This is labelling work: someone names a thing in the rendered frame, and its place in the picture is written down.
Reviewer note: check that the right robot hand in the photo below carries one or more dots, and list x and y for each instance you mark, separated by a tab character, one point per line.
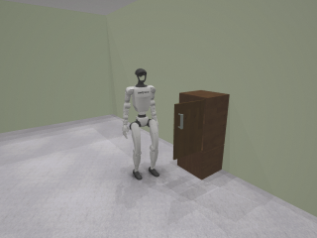
125	129

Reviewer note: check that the cupboard door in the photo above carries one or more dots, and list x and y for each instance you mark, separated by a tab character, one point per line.
188	140

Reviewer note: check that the robot left upper arm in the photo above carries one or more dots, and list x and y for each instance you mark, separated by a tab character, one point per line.
153	92

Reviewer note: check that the handle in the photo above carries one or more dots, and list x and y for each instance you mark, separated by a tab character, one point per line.
181	121

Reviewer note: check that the robot right forearm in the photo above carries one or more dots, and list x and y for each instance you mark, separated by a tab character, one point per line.
125	115

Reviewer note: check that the robot right upper arm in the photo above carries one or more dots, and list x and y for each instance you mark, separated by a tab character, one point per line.
128	92

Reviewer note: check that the robot right thigh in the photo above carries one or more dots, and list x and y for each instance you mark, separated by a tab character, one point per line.
136	136

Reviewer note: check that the robot left forearm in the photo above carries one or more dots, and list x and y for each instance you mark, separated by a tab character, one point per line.
153	112

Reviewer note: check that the left robot foot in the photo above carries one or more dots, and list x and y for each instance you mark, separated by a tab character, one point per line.
154	172

